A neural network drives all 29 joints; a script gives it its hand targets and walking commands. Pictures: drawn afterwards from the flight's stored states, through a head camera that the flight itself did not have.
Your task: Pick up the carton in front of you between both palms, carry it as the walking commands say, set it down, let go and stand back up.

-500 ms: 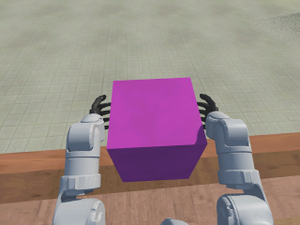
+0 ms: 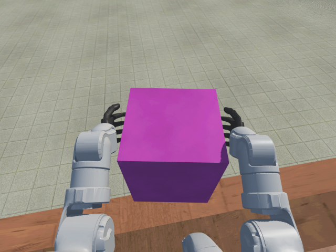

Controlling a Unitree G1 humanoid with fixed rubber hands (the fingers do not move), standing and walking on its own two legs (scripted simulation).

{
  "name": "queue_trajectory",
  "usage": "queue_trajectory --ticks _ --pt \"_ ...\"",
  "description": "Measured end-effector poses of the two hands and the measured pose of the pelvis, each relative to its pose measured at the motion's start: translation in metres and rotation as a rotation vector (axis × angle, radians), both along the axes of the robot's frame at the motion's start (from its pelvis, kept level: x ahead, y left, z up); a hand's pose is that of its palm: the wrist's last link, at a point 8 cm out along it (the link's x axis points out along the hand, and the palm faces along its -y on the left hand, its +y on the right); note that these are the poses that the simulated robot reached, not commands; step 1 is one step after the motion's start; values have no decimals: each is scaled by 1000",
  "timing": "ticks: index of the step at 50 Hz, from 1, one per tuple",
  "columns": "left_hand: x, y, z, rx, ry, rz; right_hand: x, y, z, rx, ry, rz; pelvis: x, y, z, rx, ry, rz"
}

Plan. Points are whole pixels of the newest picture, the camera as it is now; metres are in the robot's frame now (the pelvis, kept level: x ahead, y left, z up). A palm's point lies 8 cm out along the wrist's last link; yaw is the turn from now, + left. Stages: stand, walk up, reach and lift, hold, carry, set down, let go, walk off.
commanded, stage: carry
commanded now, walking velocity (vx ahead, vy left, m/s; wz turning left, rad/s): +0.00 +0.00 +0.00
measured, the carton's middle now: (171, 149) +0.36 -0.03 +0.03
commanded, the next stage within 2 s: none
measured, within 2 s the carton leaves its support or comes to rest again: neither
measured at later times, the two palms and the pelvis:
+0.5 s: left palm (120, 106) +0.70 +0.15 -0.11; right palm (188, 96) +0.73 -0.15 -0.12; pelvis +0.38 -0.04 -0.18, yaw +0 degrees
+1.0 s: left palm (139, 78) +1.14 +0.09 -0.29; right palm (186, 74) +1.12 -0.21 -0.27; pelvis +0.78 -0.03 -0.37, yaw +1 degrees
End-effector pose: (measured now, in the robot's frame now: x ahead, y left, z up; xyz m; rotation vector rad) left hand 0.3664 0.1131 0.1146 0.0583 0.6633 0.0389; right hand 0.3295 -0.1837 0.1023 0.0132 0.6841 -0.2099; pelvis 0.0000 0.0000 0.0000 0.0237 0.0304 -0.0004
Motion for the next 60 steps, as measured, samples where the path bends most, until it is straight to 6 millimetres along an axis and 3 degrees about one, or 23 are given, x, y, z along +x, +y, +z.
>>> queue_trajectory --ticks 4,7,12,16,19,23,29,33,36,40,44,49,52,55,57,60 --pt "50 -8 -46 -8 96 -2 48 -8 -41 11 94 -16 55 2 -17 3 7 -4" --pt "91 -7 -73 -28 111 14 96 -9 -59 -10 110 1 98 -4 -34 -10 8 4" --pt "171 -3 -107 -43 22 63 199 -6 -83 -31 23 56 185 -22 -86 -6 -14 2" --pt "226 19 -140 -12 -44 162 288 17 -118 -16 -46 162 256 -36 -143 -23 -28 -11" --pt "256 32 -178 -23 34 206 330 32 -155 -21 30 197 297 -44 -161 -44 -21 -6" --pt "304 37 -215 -23 135 221 376 36 -201 -4 132 201 351 -48 -171 -41 -7 7" --pt "413 31 -238 28 97 170 465 29 -244 40 93 156 441 -34 -204 -39 12 -15" --pt "501 24 -257 8 -1 107 532 21 -262 29 -6 92 517 -22 -252 -49 -7 -14" --pt "564 5 -280 -7 -43 35 573 4 -282 -2 -46 23 565 -14 -288 -26 2 -4" --pt "621 -14 -323 -8 34 -6 616 -14 -322 11 32 -24 621 -7 -310 1 14 3" --pt "673 -20 -362 -26 108 2 671 -20 -350 -2 106 -35 679 -11 -323 0 22 6" --pt "756 -22 -395 -59 66 29 768 -24 -369 -44 65 3 763 -26 -358 12 20 13" --pt "815 -24 -412 -49 3 48 836 -26 -385 -42 4 28 826 -36 -394 26 12 10" --pt "871 -21 -433 -14 -30 79 905 -24 -414 -20 -29 71 884 -44 -430 0 23 1" --pt "898 -14 -454 -4 11 108 939 -18 -439 -11 10 102 909 -48 -440 -22 46 -6" --pt "922 0 -484 -2 97 165 979 -3 -470 8 95 142 947 -53 -443 -25 60 -3"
